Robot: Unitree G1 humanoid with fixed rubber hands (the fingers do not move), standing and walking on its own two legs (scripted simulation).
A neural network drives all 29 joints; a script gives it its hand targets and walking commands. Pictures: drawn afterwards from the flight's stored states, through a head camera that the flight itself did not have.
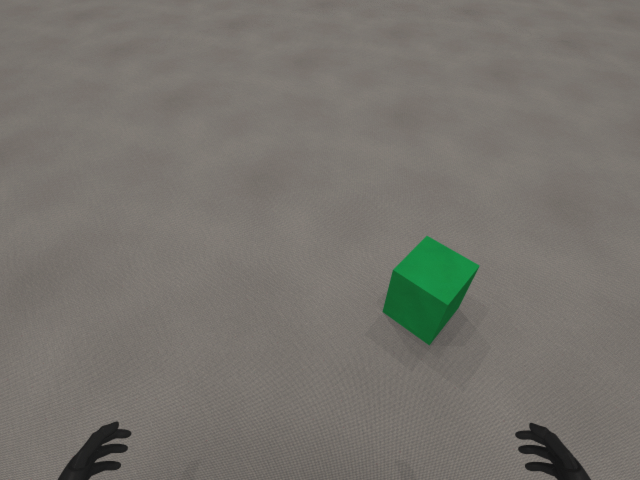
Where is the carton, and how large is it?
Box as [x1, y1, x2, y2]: [383, 236, 478, 344]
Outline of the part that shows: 426,236 393,269 383,312 429,344 458,307 478,265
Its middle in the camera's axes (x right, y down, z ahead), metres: +0.38 +0.19 +1.34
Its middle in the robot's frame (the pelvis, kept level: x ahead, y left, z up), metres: +0.85 -0.38 -0.62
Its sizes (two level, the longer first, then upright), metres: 0.210 0.200 0.250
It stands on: the floor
